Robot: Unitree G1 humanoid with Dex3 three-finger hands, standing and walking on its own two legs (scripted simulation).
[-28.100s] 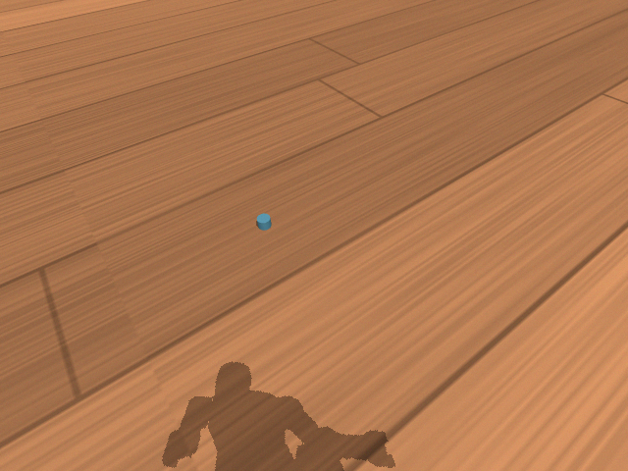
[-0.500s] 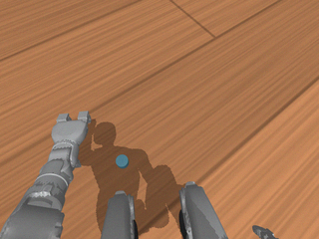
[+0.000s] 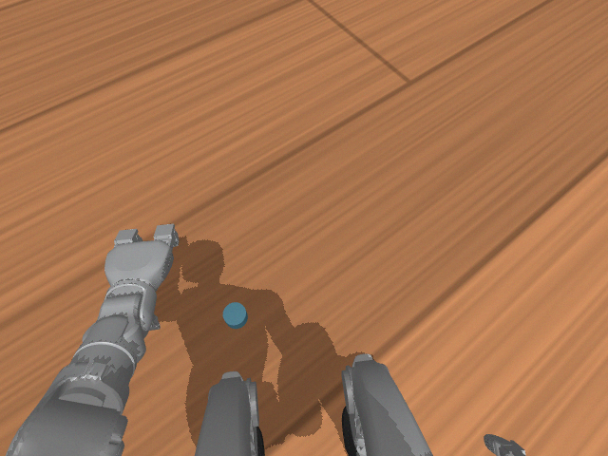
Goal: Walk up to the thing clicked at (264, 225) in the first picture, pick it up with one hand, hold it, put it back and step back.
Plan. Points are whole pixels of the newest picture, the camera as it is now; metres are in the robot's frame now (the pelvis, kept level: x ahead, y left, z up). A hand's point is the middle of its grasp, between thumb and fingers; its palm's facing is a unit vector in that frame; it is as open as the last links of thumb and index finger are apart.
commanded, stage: go down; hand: left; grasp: from above
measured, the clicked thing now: (235, 315) +0.44 +0.14 -0.57
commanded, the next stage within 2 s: approach in 0.40 s
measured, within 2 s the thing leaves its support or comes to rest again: neither
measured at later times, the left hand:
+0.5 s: hand (157, 287) +0.39 +0.20 -0.11, palm faces -0.43 +0.01 -0.90, open 14.2 cm
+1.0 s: hand (203, 306) +0.40 +0.17 -0.27, palm faces -0.45 +0.05 -0.89, open 14.1 cm
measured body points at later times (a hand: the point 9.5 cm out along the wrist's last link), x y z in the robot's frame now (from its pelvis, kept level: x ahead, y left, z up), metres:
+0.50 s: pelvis +0.00 +0.00 +0.01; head +0.14 +0.00 +0.43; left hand +0.40 +0.20 -0.06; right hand +0.07 -0.28 -0.12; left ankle +0.04 +0.12 -0.56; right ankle +0.06 -0.15 -0.56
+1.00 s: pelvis -0.02 -0.01 -0.11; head +0.18 +0.02 +0.29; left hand +0.42 +0.16 -0.22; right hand +0.05 -0.29 -0.23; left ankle +0.04 +0.12 -0.56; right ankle +0.06 -0.15 -0.56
